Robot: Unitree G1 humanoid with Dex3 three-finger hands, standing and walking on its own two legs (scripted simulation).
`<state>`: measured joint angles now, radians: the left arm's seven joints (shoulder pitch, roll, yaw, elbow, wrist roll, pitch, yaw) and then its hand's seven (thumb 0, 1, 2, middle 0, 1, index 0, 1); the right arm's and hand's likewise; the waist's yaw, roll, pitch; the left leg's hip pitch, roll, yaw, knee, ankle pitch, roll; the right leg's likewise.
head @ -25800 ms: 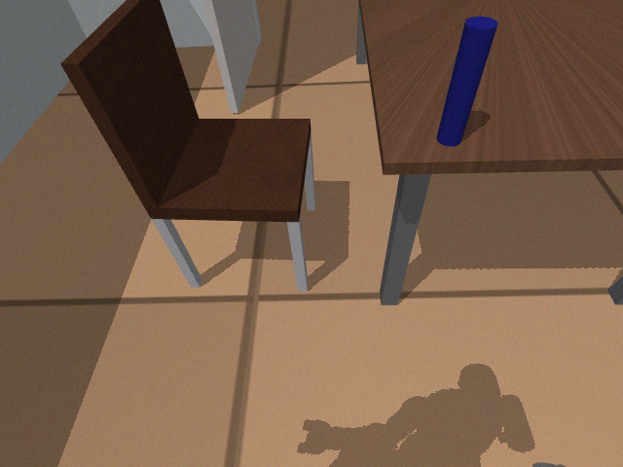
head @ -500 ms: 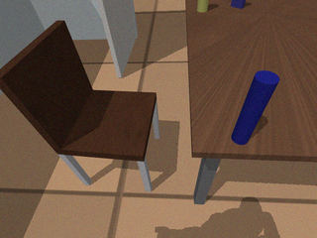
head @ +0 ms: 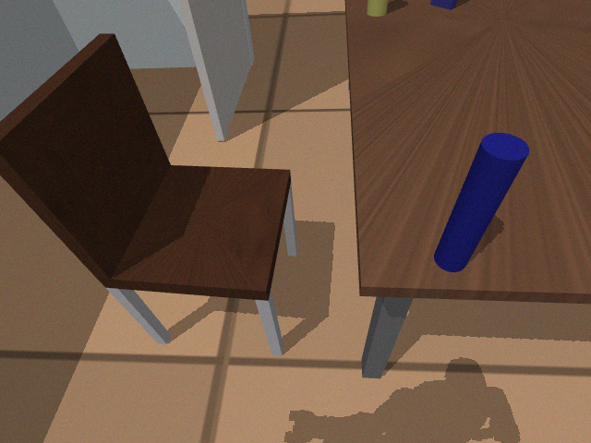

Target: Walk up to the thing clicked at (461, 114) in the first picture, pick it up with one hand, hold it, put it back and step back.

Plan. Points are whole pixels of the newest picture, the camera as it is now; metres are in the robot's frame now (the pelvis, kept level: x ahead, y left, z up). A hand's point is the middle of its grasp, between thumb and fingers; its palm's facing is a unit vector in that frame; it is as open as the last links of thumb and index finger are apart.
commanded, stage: home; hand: right
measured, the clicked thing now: (472, 212) +0.38 -0.21 +0.09
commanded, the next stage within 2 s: stand in 0.46 s
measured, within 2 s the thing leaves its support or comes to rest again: neither
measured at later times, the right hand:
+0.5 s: hand out of the picture +0.07 -0.25 -0.16, palm faces -0.06 +0.94 -0.34, open 17.3 cm
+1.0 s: hand out of the picture +0.06 -0.25 -0.16, palm faces -0.06 +0.94 -0.34, open 9.4 cm
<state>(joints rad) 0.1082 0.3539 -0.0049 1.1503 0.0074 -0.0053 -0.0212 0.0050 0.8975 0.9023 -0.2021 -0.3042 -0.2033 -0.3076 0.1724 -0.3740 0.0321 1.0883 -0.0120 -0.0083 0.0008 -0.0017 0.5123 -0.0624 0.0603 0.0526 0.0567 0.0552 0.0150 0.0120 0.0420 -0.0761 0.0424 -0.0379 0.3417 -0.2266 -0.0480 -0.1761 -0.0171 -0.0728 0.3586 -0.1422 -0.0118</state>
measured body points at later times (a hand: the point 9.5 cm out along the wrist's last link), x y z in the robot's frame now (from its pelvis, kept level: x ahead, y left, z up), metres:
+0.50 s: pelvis +0.00 +0.00 +0.00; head +0.01 +0.00 +0.45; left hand +0.07 +0.31 -0.13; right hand +0.07 -0.30 -0.13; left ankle -0.02 +0.15 -0.75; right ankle +0.04 -0.11 -0.75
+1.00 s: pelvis +0.01 +0.00 +0.00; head +0.02 +0.00 +0.45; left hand +0.07 +0.31 -0.13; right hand +0.07 -0.30 -0.14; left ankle -0.02 +0.15 -0.75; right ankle +0.04 -0.11 -0.75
